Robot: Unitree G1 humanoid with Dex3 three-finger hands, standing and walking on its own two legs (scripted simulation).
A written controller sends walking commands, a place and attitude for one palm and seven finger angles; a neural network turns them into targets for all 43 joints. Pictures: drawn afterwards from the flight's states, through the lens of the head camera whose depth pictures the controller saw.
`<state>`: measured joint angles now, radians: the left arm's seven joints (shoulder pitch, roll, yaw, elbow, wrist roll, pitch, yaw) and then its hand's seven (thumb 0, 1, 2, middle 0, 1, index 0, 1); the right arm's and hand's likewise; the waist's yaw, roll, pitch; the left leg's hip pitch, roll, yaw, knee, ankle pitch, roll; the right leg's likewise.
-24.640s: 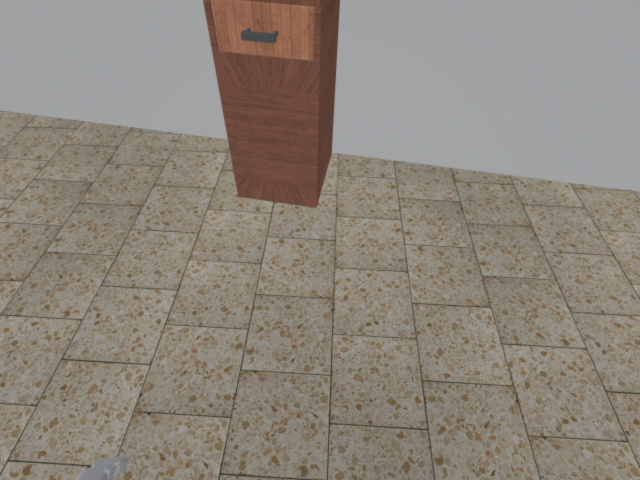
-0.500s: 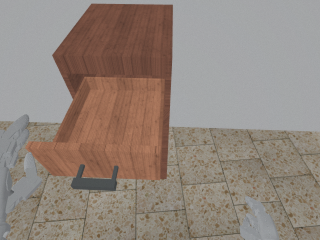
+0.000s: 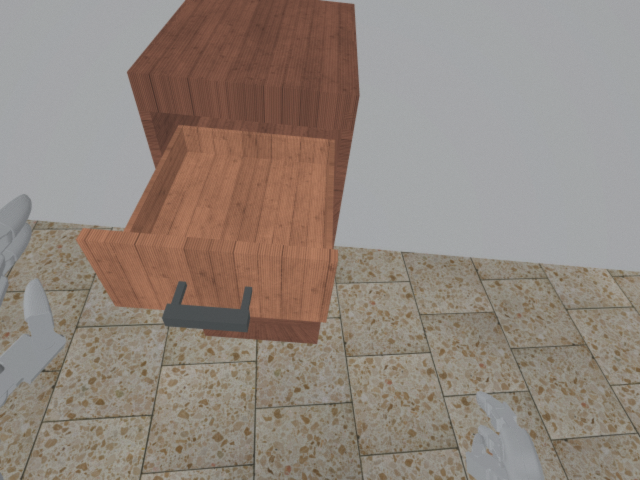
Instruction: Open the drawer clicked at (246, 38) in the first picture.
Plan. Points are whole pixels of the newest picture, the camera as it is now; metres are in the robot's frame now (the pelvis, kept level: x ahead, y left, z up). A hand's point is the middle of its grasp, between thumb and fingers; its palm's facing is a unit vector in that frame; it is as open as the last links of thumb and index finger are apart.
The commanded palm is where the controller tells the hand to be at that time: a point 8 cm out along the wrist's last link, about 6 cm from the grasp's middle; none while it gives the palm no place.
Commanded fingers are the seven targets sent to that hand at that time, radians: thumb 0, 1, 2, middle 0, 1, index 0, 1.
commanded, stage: step back with the hand held close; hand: left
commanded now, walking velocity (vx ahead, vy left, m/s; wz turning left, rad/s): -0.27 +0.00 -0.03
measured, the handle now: (211, 304) +0.34 +0.17 +0.00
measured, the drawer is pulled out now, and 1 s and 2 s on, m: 0.30 0.30 0.30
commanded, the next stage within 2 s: stop stepping back and stand still in 0.54 s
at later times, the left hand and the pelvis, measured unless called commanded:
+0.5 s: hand out of the picture +0.10 +0.20 +0.17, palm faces +0.30 -0.84 -0.46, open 7.4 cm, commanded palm +0.03 +0.24 +0.19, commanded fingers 0.00 0.90 0.90 -0.20 -0.30 -0.20 -0.30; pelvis -0.10 -0.04 +0.01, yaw +0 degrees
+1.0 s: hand out of the picture -0.07 +0.14 +0.17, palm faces +0.38 -0.83 -0.42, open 7.4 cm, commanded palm -0.13 +0.18 +0.19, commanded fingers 0.00 0.90 0.90 -0.20 -0.30 -0.20 -0.30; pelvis -0.26 -0.10 +0.02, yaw +0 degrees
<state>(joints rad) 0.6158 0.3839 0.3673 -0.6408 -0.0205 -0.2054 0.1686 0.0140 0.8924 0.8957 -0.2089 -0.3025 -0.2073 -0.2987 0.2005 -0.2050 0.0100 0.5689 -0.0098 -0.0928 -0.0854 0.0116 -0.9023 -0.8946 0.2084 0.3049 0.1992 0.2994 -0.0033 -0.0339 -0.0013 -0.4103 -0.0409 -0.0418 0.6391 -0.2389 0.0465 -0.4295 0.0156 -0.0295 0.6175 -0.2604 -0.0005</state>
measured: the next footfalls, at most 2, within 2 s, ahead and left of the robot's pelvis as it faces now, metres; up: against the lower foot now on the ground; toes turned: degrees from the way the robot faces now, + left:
right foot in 0.22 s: -0.07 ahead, -0.13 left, +0.00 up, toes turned -2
left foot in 0.52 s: -0.07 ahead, +0.08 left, +0.00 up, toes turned +1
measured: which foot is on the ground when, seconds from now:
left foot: down 0.00-0.30, up 0.32-0.50, down 0.52-0.78, up 0.80-1.00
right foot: up 0.00-0.20, down 0.22-0.52, up 0.54-0.74, down 0.76-1.00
